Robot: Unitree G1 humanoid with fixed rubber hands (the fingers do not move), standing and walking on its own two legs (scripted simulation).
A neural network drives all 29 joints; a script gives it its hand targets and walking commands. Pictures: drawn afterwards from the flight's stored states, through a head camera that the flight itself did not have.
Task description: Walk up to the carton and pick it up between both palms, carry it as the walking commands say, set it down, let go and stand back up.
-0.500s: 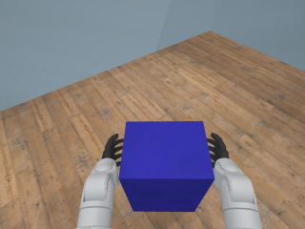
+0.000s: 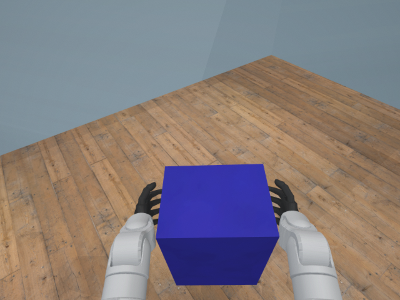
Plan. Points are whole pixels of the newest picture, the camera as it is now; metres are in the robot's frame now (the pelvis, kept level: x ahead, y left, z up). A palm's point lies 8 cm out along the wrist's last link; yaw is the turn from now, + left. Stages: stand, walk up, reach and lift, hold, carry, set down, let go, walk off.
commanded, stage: carry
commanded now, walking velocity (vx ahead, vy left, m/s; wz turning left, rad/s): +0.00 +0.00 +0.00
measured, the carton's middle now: (215, 231) +0.28 +0.00 -0.04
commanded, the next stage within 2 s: none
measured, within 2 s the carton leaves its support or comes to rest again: neither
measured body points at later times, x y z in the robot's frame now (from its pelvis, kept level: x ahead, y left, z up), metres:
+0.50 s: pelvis +0.00 +0.01 +0.00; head -0.01 +0.02 +0.45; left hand +0.28 +0.15 +0.06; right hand +0.28 -0.14 +0.07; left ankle +0.02 +0.11 -0.73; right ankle +0.04 -0.10 -0.73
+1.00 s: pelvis -0.01 +0.06 -0.02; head +0.01 +0.05 +0.43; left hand +0.28 +0.14 +0.05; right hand +0.22 -0.15 +0.05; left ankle +0.02 +0.11 -0.73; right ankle -0.03 -0.03 -0.74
